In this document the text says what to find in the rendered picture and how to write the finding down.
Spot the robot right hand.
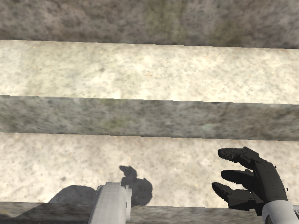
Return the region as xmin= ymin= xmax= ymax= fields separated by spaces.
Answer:
xmin=211 ymin=147 xmax=288 ymax=217

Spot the right robot forearm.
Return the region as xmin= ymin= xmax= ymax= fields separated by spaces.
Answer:
xmin=262 ymin=200 xmax=299 ymax=224

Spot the left robot thigh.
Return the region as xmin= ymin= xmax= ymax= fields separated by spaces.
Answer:
xmin=88 ymin=182 xmax=132 ymax=224

